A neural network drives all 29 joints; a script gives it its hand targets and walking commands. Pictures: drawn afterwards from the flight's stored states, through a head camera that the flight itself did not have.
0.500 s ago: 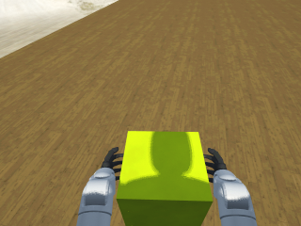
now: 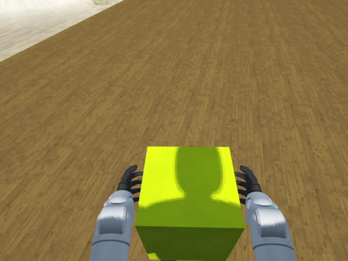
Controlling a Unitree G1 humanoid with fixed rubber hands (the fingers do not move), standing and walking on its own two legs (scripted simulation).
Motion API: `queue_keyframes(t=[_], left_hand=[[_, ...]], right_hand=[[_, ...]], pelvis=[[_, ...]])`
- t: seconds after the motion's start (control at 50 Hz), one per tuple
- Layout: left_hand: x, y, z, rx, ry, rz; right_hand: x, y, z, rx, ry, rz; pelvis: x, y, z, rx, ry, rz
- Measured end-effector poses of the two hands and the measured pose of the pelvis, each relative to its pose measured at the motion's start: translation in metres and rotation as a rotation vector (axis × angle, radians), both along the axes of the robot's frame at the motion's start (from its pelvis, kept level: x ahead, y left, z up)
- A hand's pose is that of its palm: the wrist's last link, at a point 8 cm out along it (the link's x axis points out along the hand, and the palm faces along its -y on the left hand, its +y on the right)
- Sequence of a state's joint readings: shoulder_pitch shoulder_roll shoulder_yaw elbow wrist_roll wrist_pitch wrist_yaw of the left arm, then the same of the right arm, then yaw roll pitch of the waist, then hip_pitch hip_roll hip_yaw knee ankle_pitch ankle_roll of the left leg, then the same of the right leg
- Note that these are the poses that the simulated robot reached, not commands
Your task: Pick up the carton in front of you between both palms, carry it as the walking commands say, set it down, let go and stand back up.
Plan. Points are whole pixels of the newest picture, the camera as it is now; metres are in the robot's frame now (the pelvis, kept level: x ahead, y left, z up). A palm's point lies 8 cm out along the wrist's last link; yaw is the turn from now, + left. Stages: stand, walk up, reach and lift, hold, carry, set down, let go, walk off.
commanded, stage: carry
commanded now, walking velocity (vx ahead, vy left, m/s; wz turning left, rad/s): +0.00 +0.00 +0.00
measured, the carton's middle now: (187, 205) +0.31 +0.00 -0.04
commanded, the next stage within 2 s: none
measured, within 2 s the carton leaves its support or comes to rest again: neither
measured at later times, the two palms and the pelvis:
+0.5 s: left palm (141, 162) +0.38 +0.12 +0.05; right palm (254, 160) +0.39 -0.18 +0.05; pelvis +0.10 -0.03 +0.02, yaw +1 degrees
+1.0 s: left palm (142, 114) +0.62 +0.16 +0.03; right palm (227, 115) +0.60 -0.14 +0.03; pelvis +0.32 +0.02 +0.02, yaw -3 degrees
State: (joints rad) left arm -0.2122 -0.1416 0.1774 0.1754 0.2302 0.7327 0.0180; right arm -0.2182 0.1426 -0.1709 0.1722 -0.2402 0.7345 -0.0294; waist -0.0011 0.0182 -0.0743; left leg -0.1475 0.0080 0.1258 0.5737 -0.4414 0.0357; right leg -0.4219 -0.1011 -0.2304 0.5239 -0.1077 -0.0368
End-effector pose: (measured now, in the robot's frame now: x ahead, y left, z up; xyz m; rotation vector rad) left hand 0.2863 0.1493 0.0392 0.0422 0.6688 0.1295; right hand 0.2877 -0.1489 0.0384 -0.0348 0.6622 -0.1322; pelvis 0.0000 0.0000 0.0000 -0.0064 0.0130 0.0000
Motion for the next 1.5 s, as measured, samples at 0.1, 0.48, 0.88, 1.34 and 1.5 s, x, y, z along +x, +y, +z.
queue_keyframes(t=[0.1,0.48,0.88,1.34,1.5], left_hand=[[0.0,0.001,0.001,-0.003,-0.003,0.0],[0.088,-0.027,0.008,0.0,0.028,0.023],[0.292,0.012,-0.014,-0.021,0.058,-0.049],[0.435,-0.006,0.014,0.003,-0.008,-0.03],[0.441,0.0,0.012,-0.005,-0.005,-0.017]], right_hand=[[0.0,0.001,0.001,0.0,-0.003,-0.001],[0.097,-0.027,0.009,0.001,0.027,0.023],[0.28,0.012,-0.004,-0.032,0.059,-0.041],[0.428,-0.006,0.015,-0.003,-0.008,-0.025],[0.437,0.0,0.015,-0.007,-0.004,-0.015]], pelvis=[[0.0,0.001,0.0,0.0,-0.001,0.0],[0.093,-0.033,0.019,0.015,0.038,0.015],[0.284,0.025,0.013,0.004,0.051,-0.058],[0.427,0.001,0.014,0.002,0.053,-0.023],[0.436,0.004,0.016,0.001,0.056,-0.02]])
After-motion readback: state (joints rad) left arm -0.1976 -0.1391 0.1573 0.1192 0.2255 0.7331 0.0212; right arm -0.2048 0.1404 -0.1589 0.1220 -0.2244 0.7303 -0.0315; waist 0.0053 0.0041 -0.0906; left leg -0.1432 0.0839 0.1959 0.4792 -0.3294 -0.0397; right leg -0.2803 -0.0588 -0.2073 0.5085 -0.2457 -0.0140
